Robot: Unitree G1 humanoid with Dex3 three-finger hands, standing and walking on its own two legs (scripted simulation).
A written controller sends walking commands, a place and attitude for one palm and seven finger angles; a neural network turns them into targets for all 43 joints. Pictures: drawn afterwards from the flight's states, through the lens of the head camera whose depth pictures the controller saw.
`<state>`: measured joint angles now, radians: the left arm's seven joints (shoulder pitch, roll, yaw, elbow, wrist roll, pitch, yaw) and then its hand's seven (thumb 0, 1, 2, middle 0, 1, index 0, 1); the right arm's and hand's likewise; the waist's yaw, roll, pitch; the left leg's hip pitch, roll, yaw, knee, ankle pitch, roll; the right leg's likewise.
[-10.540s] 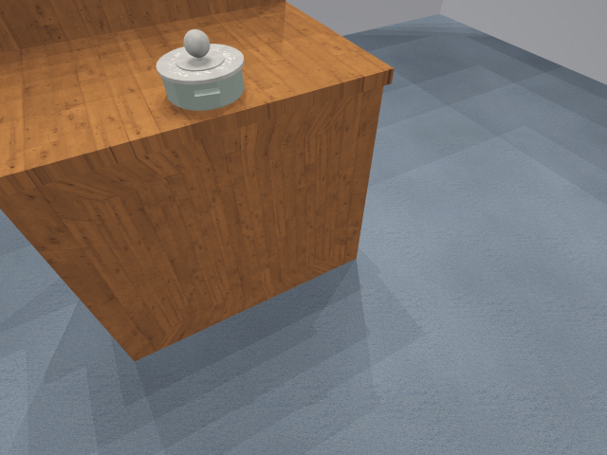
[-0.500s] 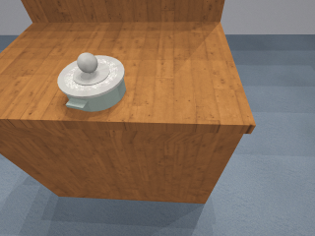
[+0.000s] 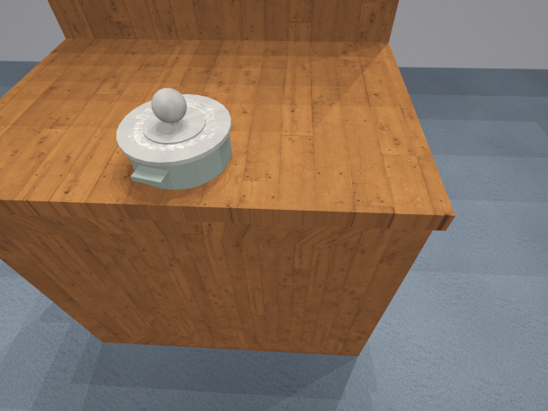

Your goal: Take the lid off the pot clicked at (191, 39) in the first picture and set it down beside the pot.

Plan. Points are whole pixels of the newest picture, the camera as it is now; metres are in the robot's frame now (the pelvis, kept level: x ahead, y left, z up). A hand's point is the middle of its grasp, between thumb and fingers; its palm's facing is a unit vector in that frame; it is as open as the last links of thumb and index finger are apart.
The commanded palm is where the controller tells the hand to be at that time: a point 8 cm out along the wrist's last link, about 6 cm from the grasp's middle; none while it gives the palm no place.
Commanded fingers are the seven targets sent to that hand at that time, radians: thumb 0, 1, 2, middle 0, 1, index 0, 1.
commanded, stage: look again from close up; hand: left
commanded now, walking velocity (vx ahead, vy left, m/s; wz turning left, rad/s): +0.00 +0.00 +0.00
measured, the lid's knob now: (169, 105) +0.52 +0.20 +0.18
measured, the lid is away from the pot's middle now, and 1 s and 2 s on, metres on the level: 0.00 0.00 0.00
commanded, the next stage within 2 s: lift the closed hand beside the body in 1.28 s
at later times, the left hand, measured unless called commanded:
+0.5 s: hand out of the picture +0.02 +0.22 -0.17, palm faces +0.00 -0.98 -0.20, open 7.4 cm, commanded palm none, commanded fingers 0.00 0.90 0.90 -0.20 -0.30 -0.20 -0.30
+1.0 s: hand out of the picture +0.03 +0.21 -0.18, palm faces +0.01 -0.98 -0.19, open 7.3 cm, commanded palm none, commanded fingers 0.00 0.90 0.90 -0.20 -0.30 -0.20 -0.30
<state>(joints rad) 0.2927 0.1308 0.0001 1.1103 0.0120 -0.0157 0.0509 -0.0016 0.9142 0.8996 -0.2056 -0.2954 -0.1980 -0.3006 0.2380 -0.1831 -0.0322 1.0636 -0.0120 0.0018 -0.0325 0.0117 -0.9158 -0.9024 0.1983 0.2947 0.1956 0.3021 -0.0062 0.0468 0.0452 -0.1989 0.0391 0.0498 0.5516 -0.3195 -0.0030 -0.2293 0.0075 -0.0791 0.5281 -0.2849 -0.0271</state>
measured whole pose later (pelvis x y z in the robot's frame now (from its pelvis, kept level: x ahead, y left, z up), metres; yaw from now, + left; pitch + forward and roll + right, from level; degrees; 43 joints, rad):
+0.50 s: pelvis +0.00 +0.05 +0.00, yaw -1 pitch -1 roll +0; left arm 0.27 0.16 0.00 1.06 0.01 0.01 0.04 0.00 0.91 0.90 -0.20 -0.29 -0.19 -0.30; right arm 0.29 -0.14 0.00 1.09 -0.02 -0.02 -0.03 0.02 -0.92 -0.90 0.20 0.30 0.20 0.30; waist -0.01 0.00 0.04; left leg -0.18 -0.04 0.11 0.50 -0.32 0.08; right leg -0.24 -0.07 -0.02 0.52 -0.27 0.04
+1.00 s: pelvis +0.01 +0.04 +0.00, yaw -2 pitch -1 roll +0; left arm 0.27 0.15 0.01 1.07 0.01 0.00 0.04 0.00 0.92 0.90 -0.20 -0.30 -0.20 -0.30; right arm 0.25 -0.15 -0.01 1.11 -0.01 -0.02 -0.04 0.01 -0.92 -0.90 0.20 0.30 0.20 0.30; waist 0.00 -0.01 0.06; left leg -0.15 -0.03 0.10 0.50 -0.34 0.06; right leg -0.22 -0.06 -0.02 0.53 -0.29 0.04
